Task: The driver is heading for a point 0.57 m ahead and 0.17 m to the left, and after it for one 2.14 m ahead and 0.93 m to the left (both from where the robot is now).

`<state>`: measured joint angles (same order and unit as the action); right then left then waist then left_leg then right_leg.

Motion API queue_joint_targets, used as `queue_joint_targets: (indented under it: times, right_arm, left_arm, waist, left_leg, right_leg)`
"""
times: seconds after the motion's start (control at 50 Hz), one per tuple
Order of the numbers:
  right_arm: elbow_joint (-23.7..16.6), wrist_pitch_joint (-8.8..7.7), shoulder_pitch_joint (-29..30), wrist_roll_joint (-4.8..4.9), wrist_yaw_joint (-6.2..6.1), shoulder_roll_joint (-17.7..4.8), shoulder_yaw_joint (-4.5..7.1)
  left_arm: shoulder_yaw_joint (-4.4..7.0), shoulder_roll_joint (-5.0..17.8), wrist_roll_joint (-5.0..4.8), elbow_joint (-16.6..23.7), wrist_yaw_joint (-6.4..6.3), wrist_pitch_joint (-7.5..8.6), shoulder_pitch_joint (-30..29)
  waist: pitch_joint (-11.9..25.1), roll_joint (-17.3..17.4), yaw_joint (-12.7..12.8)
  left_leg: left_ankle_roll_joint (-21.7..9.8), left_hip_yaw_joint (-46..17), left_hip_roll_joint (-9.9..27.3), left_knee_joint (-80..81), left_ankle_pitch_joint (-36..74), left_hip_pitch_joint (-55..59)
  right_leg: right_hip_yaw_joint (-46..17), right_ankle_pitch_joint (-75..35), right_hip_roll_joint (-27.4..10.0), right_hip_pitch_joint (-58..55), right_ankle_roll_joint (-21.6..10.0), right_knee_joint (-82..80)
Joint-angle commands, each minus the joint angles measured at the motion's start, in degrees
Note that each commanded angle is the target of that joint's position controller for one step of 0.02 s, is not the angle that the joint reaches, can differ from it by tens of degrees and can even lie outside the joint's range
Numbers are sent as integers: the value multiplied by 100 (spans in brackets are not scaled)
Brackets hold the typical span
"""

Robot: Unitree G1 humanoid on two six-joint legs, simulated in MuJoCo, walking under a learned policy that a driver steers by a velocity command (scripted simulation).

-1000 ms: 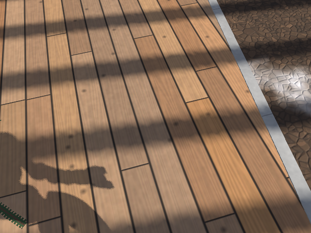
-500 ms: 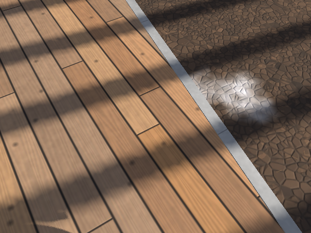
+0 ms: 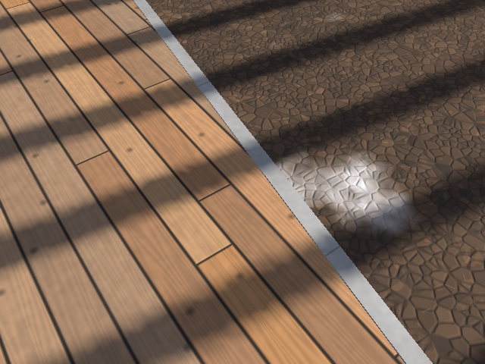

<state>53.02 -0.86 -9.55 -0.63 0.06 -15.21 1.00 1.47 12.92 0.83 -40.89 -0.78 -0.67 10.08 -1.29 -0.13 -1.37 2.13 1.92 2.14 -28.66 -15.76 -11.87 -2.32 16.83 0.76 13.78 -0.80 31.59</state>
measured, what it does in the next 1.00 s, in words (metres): stands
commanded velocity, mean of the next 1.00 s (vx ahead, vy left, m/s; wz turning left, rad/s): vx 0.02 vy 0.00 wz -0.01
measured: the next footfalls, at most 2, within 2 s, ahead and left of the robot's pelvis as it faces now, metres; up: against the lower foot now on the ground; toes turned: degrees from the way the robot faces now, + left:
right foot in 1.94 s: +0.46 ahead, -0.07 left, +0.00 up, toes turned +0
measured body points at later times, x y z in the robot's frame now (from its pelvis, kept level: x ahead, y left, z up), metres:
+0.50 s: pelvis +0.01 +0.00 +0.00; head +0.01 -0.01 +0.45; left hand +0.10 +0.26 -0.13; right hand +0.06 -0.27 -0.14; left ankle -0.01 +0.14 -0.73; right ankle +0.00 -0.11 -0.73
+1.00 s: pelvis +0.02 +0.01 +0.00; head +0.03 +0.01 +0.45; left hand +0.06 +0.26 -0.15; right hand +0.03 -0.24 -0.15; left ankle -0.01 +0.14 -0.73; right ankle +0.00 -0.11 -0.73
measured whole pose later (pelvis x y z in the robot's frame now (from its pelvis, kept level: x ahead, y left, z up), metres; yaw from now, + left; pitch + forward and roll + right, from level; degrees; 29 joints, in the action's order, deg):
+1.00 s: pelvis +0.02 +0.01 +0.00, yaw +1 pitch -1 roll +0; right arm 63.9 -0.3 -14.9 0.0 -2.4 -11.3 0.6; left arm 1.2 11.8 -0.3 -60.9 -1.8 -0.3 11.8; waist -2.0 0.1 -0.6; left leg 1.8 1.2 2.4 -28.2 -17.1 -10.0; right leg -1.5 16.9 0.9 10.4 -0.3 28.5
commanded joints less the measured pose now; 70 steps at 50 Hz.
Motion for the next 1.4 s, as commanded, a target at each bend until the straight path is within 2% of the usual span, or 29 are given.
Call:
queue_joint_targets:
  times: [0.02, 0.28, 0.62, 0.64, 0.66, 0.68, 0.7, 0.74, 0.78, 0.82, 0.96, 1.2, 1.22, 1.24, 1.28, 1.3, 1.32, 1.36, 1.4]
  right_arm:
    - [-148, -17, 41, 19, -49, -617, 131]
    - [351, 90, 40, 31, -188, -651, 163]
    - [800, 88, -273, 33, -268, -477, 151]
    - [870, 93, -405, 41, -274, -415, 140]
    - [891, 101, -436, 79, -285, -407, 148]
    - [844, 97, -342, 70, -296, -339, 130]
    - [821, 78, -325, 40, -304, -259, 105]
    - [881, 16, -496, -3, -290, -273, 95]
    - [946, -27, -657, 21, -266, -372, 107]
    - [963, -34, -700, 54, -247, -335, 87]
    - [1001, 34, -840, 61, -259, -217, 53]
    - [1004, 66, -973, 60, -291, -117, 63]
    - [1061, 74, -1086, 63, -296, -63, 56]
    - [1082, 88, -1123, 99, -306, -74, 74]
    - [985, 75, -1038, 139, -333, -157, 113]
    - [927, 24, -1028, 152, -332, -148, 114]
    - [894, -52, -1070, 172, -313, -113, 110]
    - [835, -219, -1118, 195, -248, -42, 104]
    - [685, -376, -938, 204, -162, 75, 82]
  left_arm:
    - [213, 717, -10, 280, -8, 76, -41]
    - [233, 701, -31, -357, -49, 109, 42]
    - [163, 640, -64, -1256, -109, 109, 118]
    - [160, 625, -70, -1344, -117, 98, 211]
    - [190, 702, -104, -1390, -131, 76, 250]
    - [178, 685, -99, -1378, -138, 69, 143]
    - [145, 608, -75, -1372, -139, 88, 43]
    - [105, 512, -51, -1443, -114, 159, 51]
    - [111, 557, -76, -1561, -94, 195, 235]
    - [101, 550, -109, -1641, -95, 176, 296]
    - [73, 479, -116, -1854, -115, 63, 345]
    - [51, 415, -109, -2093, -149, 34, 395]
    - [40, 362, -109, -2159, -154, 27, 496]
    - [55, 380, -144, -2188, -163, 16, 531]
    - [99, 478, -187, -2137, -176, 37, 522]
    - [100, 468, -195, -2093, -169, 96, 514]
    - [97, 436, -217, -2074, -148, 181, 562]
    - [112, 433, -256, -2087, -88, 344, 757]
    - [151, 550, -297, -2147, -27, 463, 1124]
  waist:
    - [392, -61, 27]
    - [226, -66, -7]
    - [-3, -21, 21]
    - [113, -62, 26]
    - [28, -118, 60]
    - [-272, -188, 66]
    - [-451, -235, 39]
    - [-460, -91, 11]
    - [-103, 81, 58]
    - [81, 79, 81]
    - [11, 80, 91]
    - [-118, 47, 98]
    - [19, 41, 99]
    - [-40, 45, 103]
    - [-552, 62, 128]
    - [-799, 36, 129]
    - [-926, 4, 131]
    - [-917, -107, 178]
    - [-834, -394, 328]
  left_leg:
    - [-65, -154, 160, 283, 1090, 66]
    - [-46, -146, 160, 403, 968, 229]
    - [-42, -82, 91, 566, 662, 113]
    - [-55, 20, 6, 525, 161, 139]
    - [-106, 159, -127, 339, -544, -8]
    - [-127, 168, -146, 267, -652, -213]
    - [-128, 122, -109, 280, -455, -230]
    - [-108, -26, 3, 388, 324, -55]
    - [-109, -70, 47, 358, 933, 56]
    - [-113, -73, 53, 346, 1178, 93]
    - [-121, -53, 25, 410, 1245, 149]
    - [-141, -48, 1, 507, 1061, 129]
    - [-158, 28, -69, 507, 512, 183]
    - [-231, 108, -169, 425, -395, 98]
    - [-448, -43, -132, 378, -2144, -417]
    - [-542, -178, -56, 375, -2489, -635]
    - [-618, -299, 12, 321, -2538, -751]
    - [-700, -387, 49, 60, -2287, -930]
    - [-680, -202, -114, -468, -1810, -1370]
  right_leg:
    - [-449, -2037, -440, -329, -269, -468]
    - [-306, -1814, -331, -290, -213, -668]
    - [-178, -1151, -225, -214, -163, -894]
    - [-149, -483, -178, -255, -186, -956]
    - [-167, 648, -131, -162, -267, -1009]
    - [-316, 1106, -218, 127, -329, -1148]
    - [-412, 1119, -288, 366, -348, -1242]
    - [-254, 33, -200, 390, -240, -1057]
    - [-37, -1153, -101, -50, -145, -739]
    - [-7, -1658, -108, -317, -132, -629]
    - [7, -1771, -123, -376, -110, -671]
    - [30, -1503, -129, -293, -52, -777]
    - [104, -929, -59, -343, -65, -781]
    - [193, 107, 51, -239, -129, -709]
    - [83, 2109, 34, 373, -318, -702]
    - [-55, 2463, -68, 608, -409, -739]
    - [-204, 2535, -175, 698, -487, -751]
    - [-511, 2448, -371, 566, -631, -750]
    - [-1145, 2493, -699, 78, -895, -1020]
